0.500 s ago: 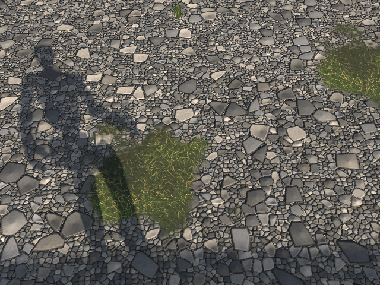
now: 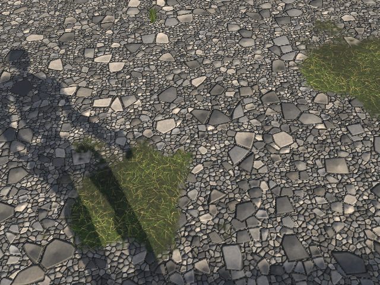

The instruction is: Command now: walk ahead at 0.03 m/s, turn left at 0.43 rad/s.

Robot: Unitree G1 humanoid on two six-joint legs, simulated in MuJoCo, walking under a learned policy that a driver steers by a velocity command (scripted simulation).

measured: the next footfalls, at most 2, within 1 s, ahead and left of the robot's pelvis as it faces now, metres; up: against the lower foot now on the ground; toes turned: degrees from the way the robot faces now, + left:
left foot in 0.54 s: +0.03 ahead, +0.15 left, +0.00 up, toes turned +18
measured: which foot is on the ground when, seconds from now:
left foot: down 0.00-0.02, up 0.04-0.52, down 0.54-1.00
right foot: down 0.00-0.56, up 0.58-1.00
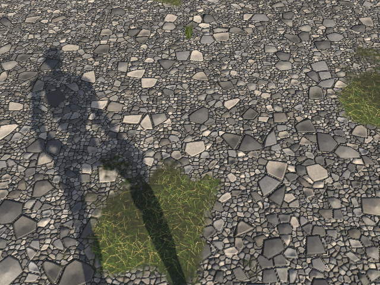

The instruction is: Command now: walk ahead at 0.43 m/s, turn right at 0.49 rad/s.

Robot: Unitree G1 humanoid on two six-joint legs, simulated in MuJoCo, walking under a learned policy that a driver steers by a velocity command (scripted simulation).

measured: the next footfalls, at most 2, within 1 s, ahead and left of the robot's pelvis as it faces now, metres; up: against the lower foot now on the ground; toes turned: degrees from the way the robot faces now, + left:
right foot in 0.08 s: +0.13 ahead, -0.14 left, +0.00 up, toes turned -5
left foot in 0.62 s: +0.55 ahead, +0.03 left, -0.18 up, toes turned -3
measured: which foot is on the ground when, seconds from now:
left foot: down 0.00-0.10, up 0.12-0.60, down 0.62-1.00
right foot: up 0.00-0.06, down 0.08-0.62, up 0.64-0.98, down 1.00-1.00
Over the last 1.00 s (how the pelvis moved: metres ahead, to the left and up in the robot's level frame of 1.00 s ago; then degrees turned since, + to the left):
0.11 0.03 0.01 5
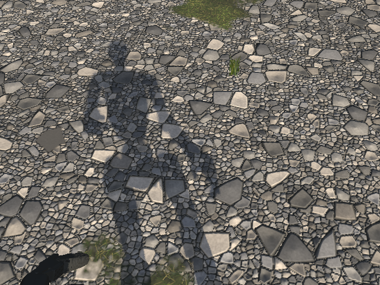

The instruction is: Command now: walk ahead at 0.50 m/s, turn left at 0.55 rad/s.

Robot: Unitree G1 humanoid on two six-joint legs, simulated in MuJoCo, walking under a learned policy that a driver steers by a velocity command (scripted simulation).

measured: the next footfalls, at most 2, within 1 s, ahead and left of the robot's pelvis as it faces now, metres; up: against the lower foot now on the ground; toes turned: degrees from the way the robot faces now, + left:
left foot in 0.44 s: +0.36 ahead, +0.13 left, +0.00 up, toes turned +2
right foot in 0.84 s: +0.31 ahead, -0.13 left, +0.00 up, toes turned -12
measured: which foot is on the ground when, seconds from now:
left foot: down 0.00-0.00, up 0.02-0.42, down 0.44-0.84, up 0.86-1.00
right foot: down 0.00-0.46, up 0.48-0.82, down 0.84-1.00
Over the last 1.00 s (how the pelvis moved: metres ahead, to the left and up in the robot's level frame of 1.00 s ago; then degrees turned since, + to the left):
0.60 -0.09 -0.20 11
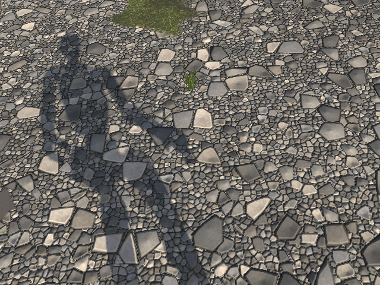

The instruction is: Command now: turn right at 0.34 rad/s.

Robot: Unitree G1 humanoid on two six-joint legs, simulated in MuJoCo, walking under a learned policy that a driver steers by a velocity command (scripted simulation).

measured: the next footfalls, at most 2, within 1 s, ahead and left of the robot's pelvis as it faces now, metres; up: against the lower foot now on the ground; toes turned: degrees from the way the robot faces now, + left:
left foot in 0.24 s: +0.05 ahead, +0.15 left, +0.00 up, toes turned +2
left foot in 0.94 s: +0.30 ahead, +0.26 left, +0.00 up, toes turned +21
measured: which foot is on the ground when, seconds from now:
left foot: up 0.00-0.22, down 0.24-0.48, up 0.50-0.92, down 0.94-1.00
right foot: down 0.00-0.94, up 0.96-1.00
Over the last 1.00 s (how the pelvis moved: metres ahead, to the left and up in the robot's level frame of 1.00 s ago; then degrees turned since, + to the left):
0.26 -0.04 0.02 -14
